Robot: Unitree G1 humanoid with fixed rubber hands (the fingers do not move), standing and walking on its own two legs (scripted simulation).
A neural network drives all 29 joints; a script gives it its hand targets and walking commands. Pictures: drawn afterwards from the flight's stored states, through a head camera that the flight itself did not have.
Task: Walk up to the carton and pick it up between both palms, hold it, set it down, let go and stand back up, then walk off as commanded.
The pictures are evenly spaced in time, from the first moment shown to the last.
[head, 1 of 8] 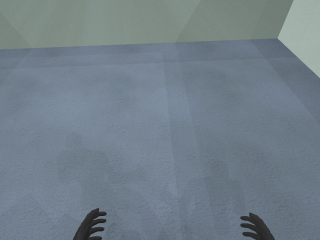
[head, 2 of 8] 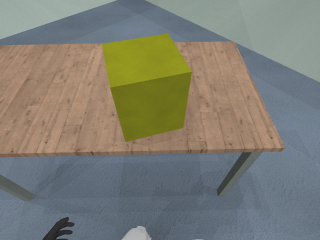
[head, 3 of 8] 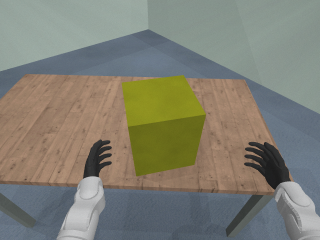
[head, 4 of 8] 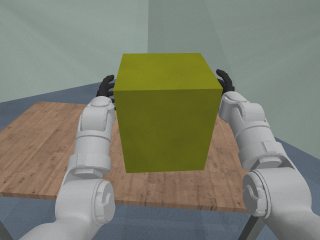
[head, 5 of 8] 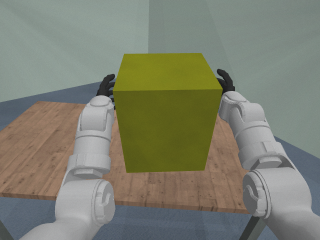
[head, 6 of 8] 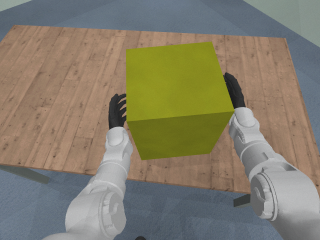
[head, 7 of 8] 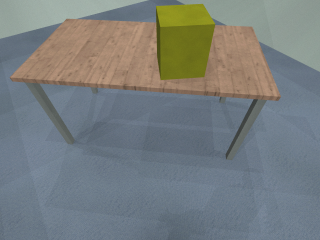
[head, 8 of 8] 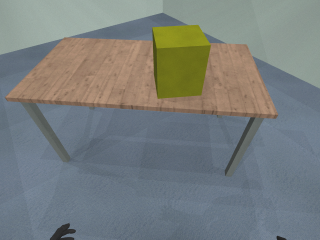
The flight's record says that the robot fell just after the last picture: no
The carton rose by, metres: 0.24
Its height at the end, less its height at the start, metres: +0.00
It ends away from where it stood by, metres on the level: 0.02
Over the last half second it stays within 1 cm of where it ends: yes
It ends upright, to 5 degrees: yes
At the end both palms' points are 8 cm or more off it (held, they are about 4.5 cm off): yes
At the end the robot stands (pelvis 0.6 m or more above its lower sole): yes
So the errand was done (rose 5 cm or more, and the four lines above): yes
